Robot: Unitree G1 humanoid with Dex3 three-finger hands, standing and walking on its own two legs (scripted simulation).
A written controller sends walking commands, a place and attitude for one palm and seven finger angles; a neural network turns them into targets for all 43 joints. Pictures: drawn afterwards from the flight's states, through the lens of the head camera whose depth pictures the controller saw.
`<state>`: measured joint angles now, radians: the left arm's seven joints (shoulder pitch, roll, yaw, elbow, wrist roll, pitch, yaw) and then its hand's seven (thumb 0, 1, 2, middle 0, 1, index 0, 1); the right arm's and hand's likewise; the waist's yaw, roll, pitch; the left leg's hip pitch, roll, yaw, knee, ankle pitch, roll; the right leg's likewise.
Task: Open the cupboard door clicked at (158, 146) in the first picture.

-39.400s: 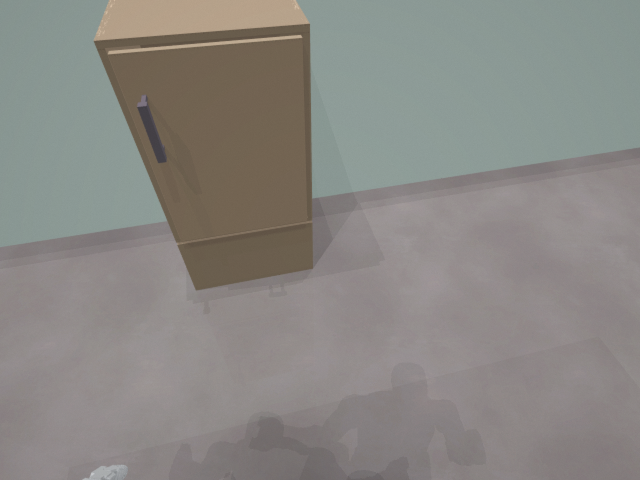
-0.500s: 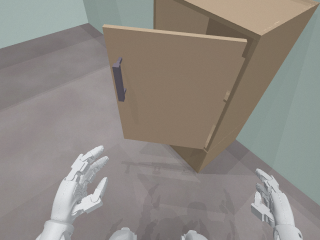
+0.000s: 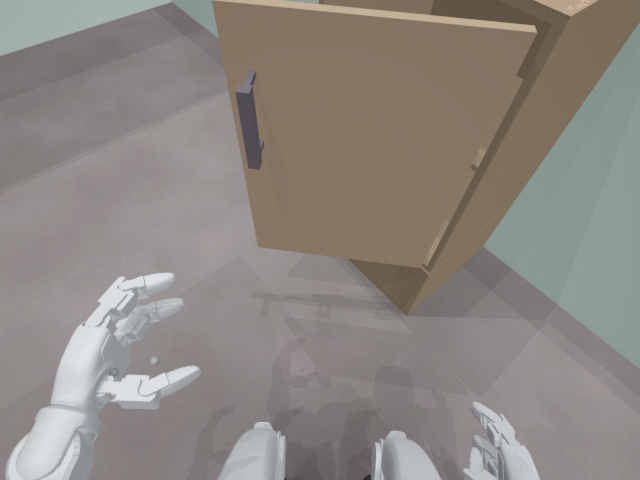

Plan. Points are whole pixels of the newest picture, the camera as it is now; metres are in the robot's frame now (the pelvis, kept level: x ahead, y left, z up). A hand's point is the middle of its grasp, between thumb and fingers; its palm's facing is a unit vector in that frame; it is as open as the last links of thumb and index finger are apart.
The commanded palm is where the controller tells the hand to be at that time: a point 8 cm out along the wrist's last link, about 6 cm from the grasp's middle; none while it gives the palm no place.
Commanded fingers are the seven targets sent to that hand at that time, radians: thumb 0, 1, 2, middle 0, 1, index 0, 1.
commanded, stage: raise the hand with hooked fingers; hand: left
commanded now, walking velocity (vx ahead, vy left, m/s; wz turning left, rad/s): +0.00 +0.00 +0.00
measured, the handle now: (253, 122) +0.63 +0.14 +0.05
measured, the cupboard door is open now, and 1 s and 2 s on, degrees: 42 42 42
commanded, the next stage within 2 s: move the hooked fingers beside the handle in 1.24 s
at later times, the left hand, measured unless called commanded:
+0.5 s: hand (116, 321) +0.28 +0.25 +0.05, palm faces -0.05 -1.00 -0.07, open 13.7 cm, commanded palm +0.26 +0.30 +0.06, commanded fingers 0.00 -0.50 0.30 -0.30 -1.20 -0.30 -1.20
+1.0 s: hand (107, 293) +0.31 +0.26 +0.06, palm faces -0.07 -1.00 -0.04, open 14.0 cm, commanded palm +0.28 +0.31 +0.07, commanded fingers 0.00 -0.50 0.30 -0.30 -1.20 -0.30 -1.20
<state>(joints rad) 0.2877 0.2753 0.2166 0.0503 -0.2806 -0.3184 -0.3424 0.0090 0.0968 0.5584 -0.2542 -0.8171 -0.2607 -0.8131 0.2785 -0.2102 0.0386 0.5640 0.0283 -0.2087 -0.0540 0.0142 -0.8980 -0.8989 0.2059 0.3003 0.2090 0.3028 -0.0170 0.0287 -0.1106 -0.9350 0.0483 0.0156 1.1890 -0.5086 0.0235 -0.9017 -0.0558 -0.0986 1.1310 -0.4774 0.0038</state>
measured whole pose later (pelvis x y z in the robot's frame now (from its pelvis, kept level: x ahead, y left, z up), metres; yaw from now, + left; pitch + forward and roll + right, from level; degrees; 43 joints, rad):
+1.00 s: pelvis +0.02 -0.01 +0.01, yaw -1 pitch +15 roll -2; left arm 0.01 0.43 0.46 0.41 -0.39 -0.33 -0.61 -0.01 -0.50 0.30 -0.30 -1.20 -0.30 -1.20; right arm 0.29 -0.30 0.02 0.54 0.04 -0.21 -0.05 0.01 -0.90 -0.90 0.20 0.30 0.21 0.30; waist -0.03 0.01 -0.10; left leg -0.88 0.06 0.01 1.12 -0.51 0.01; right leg -0.85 -0.03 -0.10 1.06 -0.47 -0.01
